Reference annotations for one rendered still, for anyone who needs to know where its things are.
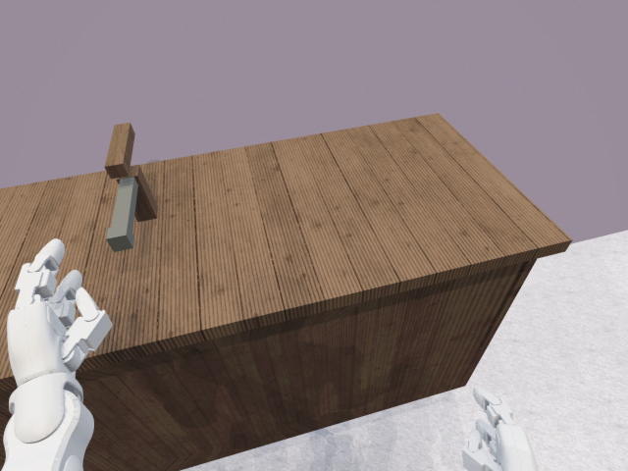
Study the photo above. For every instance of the right robot hand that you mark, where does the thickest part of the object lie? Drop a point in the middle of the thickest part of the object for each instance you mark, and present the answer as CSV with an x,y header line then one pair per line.
x,y
510,448

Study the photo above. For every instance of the tap lever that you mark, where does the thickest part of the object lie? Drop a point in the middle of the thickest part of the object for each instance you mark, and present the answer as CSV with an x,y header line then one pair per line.
x,y
120,236

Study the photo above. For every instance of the left robot hand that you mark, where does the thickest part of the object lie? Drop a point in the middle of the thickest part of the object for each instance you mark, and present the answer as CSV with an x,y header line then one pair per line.
x,y
37,327

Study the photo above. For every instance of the counter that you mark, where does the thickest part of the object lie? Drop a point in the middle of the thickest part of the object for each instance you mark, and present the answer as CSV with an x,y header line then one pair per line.
x,y
279,288

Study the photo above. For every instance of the left robot forearm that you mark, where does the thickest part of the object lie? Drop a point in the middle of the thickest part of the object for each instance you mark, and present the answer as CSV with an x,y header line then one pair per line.
x,y
50,427

